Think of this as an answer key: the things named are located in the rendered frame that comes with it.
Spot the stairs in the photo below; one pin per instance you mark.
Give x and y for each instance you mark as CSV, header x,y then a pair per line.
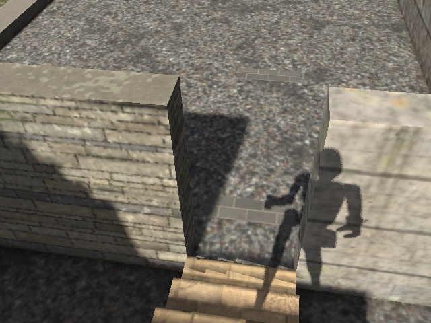
x,y
217,291

